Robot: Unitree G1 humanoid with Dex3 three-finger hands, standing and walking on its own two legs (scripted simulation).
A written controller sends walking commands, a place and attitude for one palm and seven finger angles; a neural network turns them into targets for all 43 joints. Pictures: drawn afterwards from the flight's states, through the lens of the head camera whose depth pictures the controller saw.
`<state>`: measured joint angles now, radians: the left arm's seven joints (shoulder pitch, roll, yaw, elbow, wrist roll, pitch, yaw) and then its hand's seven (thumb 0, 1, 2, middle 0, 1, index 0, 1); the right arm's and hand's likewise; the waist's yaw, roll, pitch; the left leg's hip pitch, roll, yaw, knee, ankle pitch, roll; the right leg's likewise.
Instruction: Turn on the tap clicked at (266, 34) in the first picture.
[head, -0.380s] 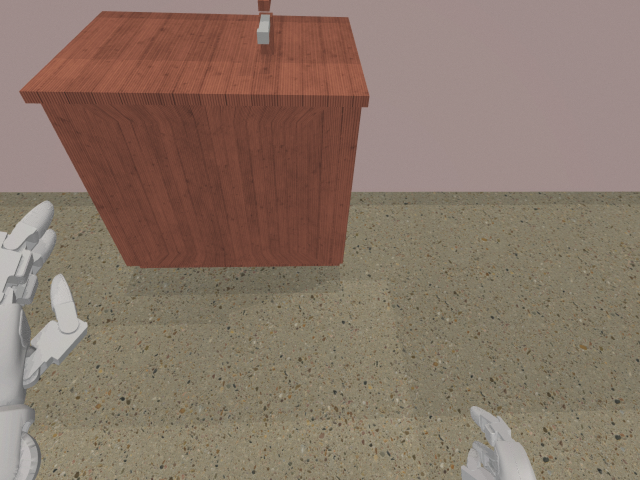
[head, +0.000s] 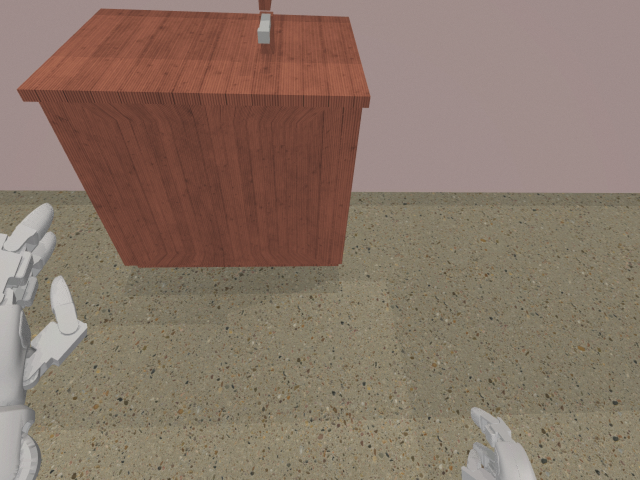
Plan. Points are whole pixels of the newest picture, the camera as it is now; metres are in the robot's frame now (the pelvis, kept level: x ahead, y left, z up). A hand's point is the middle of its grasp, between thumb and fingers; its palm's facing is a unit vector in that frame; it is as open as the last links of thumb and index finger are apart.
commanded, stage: look at it before walking up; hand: left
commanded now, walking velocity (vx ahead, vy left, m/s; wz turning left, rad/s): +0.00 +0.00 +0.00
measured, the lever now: (263, 35) +1.06 +0.21 +0.11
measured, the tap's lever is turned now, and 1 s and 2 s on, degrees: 0 0 0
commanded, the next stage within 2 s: walk to a spot facing it in 0.02 s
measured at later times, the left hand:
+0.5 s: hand (63, 313) +0.23 +0.26 +0.16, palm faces +0.51 -0.78 -0.37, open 7.4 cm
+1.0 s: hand (86, 220) +0.33 +0.29 +0.17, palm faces +0.60 -0.64 -0.48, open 7.4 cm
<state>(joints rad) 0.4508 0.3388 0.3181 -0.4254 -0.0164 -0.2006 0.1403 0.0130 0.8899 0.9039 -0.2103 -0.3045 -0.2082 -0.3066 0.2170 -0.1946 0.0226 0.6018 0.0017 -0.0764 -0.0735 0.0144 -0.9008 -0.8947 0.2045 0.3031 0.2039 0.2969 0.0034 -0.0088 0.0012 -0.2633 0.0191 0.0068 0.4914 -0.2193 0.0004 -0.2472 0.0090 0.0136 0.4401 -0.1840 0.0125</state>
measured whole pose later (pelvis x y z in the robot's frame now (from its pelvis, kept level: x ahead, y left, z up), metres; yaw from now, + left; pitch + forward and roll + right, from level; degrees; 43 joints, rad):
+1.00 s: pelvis +0.19 +0.00 -0.01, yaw +16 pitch +0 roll -1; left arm 0.45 0.40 0.38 -0.48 -0.01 -0.20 0.13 0.01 0.89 0.90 -0.21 -0.30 -0.21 -0.31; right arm 0.24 -0.14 0.02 0.62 0.00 -0.11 -0.07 0.01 -0.90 -0.89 0.21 0.30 0.21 0.30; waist 0.01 0.03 0.03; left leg -0.15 0.07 -0.02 0.60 -0.44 -0.03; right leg -0.38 -0.07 -0.18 0.58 -0.25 0.03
